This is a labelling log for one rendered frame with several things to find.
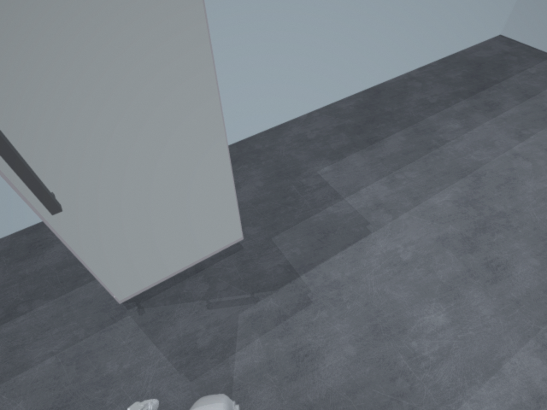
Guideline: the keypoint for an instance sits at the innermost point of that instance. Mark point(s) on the fridge door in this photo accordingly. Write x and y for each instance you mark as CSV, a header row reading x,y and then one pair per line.
x,y
114,105

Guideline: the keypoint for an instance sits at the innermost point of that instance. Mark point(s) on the handle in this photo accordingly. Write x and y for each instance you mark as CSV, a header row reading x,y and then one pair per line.
x,y
28,176

